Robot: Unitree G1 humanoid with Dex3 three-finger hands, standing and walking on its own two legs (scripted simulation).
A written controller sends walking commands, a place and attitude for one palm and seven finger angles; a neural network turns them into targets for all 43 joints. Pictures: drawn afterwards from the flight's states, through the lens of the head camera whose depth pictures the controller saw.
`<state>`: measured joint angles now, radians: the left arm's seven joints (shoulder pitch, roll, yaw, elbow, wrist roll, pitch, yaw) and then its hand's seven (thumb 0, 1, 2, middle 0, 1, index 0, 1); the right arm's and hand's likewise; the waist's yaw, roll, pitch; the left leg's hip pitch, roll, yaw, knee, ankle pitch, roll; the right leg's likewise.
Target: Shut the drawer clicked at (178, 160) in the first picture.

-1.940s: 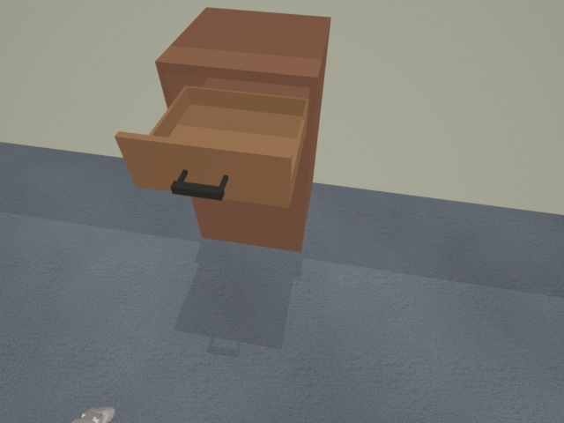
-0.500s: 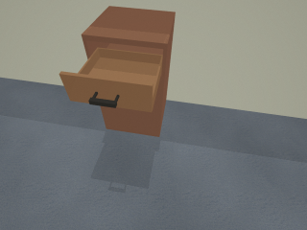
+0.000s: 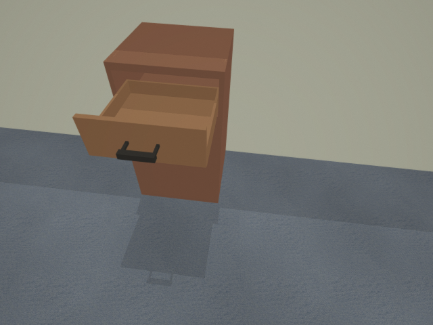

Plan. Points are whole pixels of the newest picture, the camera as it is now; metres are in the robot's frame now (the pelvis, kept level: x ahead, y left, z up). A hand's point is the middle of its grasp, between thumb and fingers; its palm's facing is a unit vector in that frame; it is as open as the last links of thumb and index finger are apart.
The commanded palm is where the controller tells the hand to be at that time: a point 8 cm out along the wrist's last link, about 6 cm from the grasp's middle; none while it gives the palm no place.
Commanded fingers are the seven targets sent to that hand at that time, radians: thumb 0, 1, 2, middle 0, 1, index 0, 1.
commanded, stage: take the last steps up to it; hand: left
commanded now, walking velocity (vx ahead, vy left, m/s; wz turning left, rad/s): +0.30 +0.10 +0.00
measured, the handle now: (139, 151) +0.61 +0.28 -0.08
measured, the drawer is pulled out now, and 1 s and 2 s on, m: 0.30 0.30 0.30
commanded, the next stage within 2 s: come to a stop and stand still in 0.78 s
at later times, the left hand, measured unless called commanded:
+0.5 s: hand (126, 301) +0.21 +0.22 -0.18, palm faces -0.07 -0.99 -0.15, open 7.4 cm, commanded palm none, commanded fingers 0.00 0.90 0.90 -0.20 -0.30 -0.20 -0.30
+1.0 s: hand (112, 287) +0.24 +0.26 -0.19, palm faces +0.10 -0.98 -0.18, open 7.3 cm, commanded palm none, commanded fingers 0.00 0.90 0.90 -0.20 -0.30 -0.20 -0.30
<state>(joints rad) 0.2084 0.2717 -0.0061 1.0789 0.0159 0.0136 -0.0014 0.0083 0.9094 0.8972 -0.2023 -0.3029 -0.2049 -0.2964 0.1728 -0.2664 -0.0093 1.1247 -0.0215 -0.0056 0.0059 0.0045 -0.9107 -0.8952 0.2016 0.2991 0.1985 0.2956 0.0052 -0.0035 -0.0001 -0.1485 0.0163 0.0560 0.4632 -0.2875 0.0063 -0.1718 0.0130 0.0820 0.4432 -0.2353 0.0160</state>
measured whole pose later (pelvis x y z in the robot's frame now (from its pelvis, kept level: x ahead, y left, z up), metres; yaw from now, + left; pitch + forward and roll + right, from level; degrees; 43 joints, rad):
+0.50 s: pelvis +0.12 +0.05 -0.01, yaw -2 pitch -1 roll -1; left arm 0.14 0.17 0.04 1.03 0.02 0.00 -0.01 0.01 0.91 0.90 -0.20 -0.30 -0.20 -0.30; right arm 0.56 -0.07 0.01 1.22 -0.02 -0.08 -0.04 0.00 -0.91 -0.90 0.20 0.30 0.20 0.30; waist -0.05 -0.01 0.09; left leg 0.12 -0.06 0.12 0.24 -0.35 0.08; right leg -0.56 -0.06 -0.12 0.81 -0.25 -0.03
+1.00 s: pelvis +0.27 +0.09 -0.01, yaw +0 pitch -1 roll -3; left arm 0.35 0.17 0.05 1.09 0.02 -0.02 0.02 0.00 0.93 0.90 -0.20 -0.30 -0.20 -0.30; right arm 0.23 -0.19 -0.05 1.03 -0.02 -0.04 -0.01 0.01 -0.94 -0.90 0.20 0.30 0.19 0.29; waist 0.04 0.01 0.02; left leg -0.34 0.10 0.06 0.56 -0.15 -0.03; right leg -0.19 -0.02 -0.15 0.49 -0.27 0.00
